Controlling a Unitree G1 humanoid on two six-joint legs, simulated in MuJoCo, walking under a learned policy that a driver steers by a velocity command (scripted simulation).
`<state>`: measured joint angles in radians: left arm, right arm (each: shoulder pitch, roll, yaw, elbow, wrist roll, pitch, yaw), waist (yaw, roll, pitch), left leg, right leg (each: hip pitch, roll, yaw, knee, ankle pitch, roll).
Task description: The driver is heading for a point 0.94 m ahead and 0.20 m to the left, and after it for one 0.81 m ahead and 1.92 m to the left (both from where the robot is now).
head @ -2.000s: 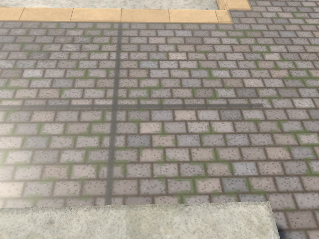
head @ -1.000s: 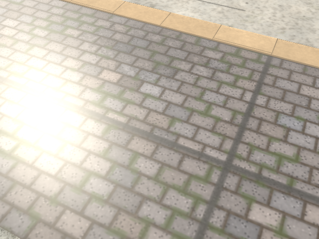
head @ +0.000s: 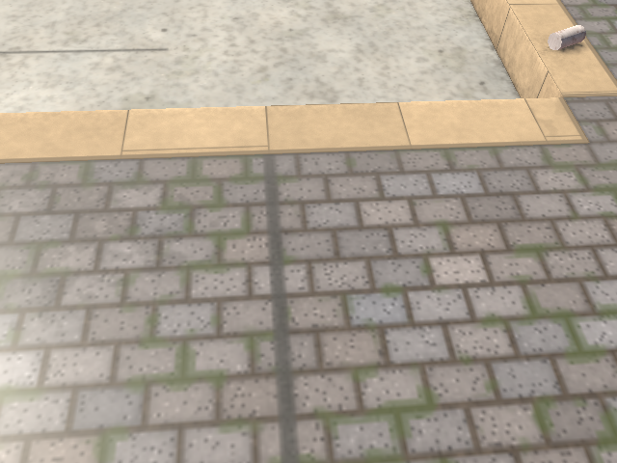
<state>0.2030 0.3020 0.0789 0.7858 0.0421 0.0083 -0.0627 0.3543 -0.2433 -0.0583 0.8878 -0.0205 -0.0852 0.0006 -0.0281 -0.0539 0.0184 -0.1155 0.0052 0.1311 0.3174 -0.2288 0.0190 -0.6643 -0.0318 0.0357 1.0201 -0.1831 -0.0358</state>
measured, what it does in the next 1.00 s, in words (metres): walks ahead, turning left: right foot, then left foot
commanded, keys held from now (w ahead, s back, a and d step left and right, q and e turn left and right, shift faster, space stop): w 0.18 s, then w+q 0.82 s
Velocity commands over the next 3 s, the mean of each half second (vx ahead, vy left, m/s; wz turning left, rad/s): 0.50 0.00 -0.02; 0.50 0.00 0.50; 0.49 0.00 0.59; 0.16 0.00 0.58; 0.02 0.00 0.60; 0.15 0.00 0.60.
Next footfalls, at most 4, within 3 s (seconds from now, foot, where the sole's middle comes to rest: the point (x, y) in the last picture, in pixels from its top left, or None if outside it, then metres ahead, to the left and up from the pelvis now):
0.18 right None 0.23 -0.13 -0.78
0.74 left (278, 448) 0.52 0.05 -0.78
1.28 right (297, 307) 0.87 0.01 -0.78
1.76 left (184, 298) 0.90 0.29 -0.78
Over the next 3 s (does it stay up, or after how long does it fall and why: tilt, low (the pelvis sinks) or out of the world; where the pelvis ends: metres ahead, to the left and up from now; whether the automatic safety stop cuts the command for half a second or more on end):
stays up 0.87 0.23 0.00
